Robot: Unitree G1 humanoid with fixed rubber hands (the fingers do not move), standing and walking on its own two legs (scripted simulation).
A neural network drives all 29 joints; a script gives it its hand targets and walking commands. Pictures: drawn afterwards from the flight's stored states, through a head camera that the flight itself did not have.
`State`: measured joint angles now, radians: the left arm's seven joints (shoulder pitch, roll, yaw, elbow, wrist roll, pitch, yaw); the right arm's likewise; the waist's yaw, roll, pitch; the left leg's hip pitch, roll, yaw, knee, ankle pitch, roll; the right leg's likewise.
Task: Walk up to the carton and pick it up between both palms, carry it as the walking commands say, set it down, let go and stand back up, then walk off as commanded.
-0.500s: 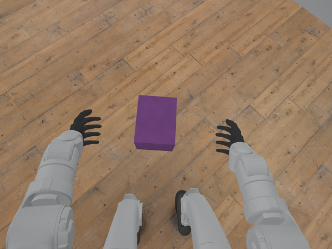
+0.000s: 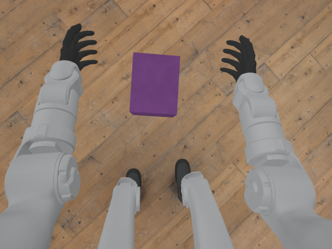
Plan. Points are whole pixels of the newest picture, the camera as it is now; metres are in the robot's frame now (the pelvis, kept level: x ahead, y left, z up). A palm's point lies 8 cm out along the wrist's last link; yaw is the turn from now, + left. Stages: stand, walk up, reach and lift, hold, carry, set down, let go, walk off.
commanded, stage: reach and lift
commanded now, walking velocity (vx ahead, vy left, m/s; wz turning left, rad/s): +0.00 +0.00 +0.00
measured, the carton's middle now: (154, 87) +0.55 +0.00 -0.58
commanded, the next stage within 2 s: none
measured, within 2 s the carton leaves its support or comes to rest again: neither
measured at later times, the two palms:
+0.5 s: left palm (95, 62) +0.54 +0.16 -0.21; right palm (225, 74) +0.50 -0.18 -0.21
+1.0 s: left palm (105, 76) +0.54 +0.17 -0.34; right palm (210, 84) +0.51 -0.18 -0.34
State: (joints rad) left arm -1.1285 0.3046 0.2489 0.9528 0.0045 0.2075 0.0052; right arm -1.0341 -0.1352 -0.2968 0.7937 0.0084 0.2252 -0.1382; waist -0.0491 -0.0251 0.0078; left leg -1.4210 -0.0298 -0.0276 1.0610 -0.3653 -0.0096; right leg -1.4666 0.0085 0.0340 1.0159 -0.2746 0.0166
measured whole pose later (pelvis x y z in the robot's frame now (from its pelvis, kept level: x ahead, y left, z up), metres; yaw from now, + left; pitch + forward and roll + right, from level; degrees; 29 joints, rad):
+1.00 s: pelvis -0.06 -0.01 -0.19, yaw +1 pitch +32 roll +0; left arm -1.68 0.47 0.09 1.06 -0.14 0.27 0.07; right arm -1.56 -0.28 -0.24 0.91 0.14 0.26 -0.21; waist -0.07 -0.02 0.52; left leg -1.88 -0.08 -0.06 1.90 -0.58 -0.05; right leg -1.92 0.08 0.06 1.84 -0.48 0.07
